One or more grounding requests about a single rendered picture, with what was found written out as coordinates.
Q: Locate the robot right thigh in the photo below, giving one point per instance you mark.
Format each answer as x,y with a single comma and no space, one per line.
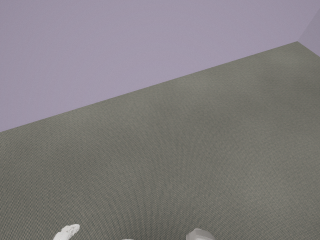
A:
199,234

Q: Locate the left robot hand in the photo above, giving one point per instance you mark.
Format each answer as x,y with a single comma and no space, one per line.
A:
67,232

